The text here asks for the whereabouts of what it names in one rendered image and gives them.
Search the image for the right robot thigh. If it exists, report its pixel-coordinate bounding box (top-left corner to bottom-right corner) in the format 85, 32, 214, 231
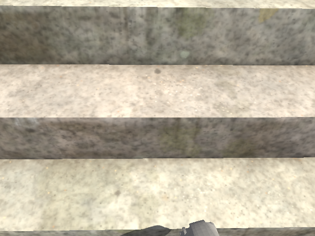
179, 219, 220, 236

